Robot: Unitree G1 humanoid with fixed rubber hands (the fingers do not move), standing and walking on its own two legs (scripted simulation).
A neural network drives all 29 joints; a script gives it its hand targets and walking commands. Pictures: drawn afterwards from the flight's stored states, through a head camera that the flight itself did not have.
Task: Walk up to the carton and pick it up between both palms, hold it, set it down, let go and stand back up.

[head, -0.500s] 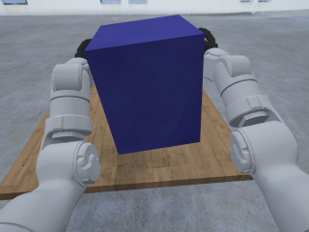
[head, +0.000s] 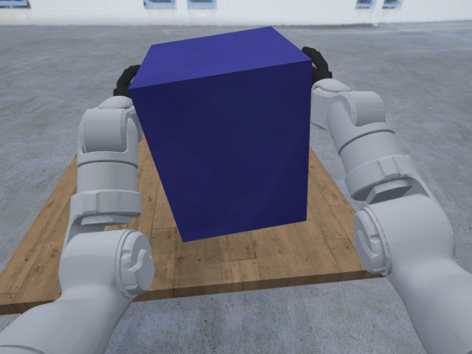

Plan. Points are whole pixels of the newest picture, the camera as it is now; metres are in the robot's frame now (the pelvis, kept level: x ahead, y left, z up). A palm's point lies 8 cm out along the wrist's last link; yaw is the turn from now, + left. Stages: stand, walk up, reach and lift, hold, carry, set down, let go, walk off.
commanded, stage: hold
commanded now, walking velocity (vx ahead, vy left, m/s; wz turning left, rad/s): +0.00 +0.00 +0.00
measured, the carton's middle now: (227, 131) +0.37 +0.00 +0.27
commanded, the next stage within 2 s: none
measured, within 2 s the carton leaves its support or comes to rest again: neither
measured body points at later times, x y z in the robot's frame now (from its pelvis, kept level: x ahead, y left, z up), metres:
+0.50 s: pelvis -0.01 +0.00 +0.00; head -0.10 +0.01 +0.44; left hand +0.38 +0.15 +0.30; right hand +0.38 -0.14 +0.32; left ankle +0.02 +0.12 -0.75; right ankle +0.01 -0.11 -0.75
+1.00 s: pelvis +0.00 +0.00 +0.00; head -0.10 +0.01 +0.44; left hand +0.39 +0.15 +0.30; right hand +0.38 -0.14 +0.32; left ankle +0.02 +0.12 -0.75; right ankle +0.01 -0.11 -0.75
